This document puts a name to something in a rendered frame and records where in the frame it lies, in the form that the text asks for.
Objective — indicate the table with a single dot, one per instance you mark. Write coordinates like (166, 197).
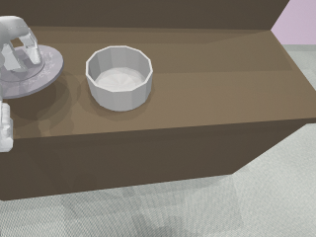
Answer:
(223, 92)

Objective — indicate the pot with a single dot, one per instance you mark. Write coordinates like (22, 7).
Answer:
(119, 77)

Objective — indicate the lid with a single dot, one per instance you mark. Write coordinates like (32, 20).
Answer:
(21, 84)

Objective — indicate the robot left hand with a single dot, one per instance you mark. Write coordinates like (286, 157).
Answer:
(17, 28)

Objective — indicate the left robot forearm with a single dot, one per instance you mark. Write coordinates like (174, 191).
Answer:
(4, 40)

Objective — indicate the robot left upper arm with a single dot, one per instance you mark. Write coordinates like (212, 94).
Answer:
(6, 130)

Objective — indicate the knob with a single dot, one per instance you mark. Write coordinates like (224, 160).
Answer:
(22, 55)

